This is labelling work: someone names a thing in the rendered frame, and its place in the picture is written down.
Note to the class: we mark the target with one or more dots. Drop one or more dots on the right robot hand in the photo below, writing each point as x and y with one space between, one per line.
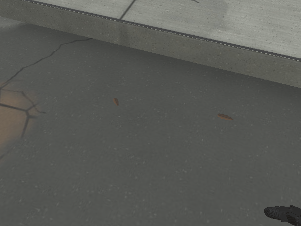
291 214

